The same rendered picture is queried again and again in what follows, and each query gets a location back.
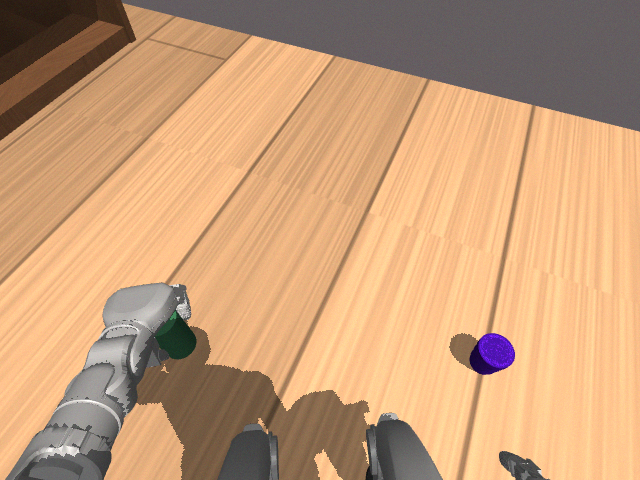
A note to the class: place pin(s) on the bookshelf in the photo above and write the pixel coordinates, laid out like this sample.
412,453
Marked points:
47,46

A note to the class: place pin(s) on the right robot hand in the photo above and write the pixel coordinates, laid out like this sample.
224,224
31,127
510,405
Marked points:
520,468

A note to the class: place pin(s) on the left robot hand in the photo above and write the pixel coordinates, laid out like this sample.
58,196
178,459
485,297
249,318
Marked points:
150,305

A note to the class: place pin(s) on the left robot arm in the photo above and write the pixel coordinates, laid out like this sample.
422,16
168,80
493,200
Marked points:
77,441

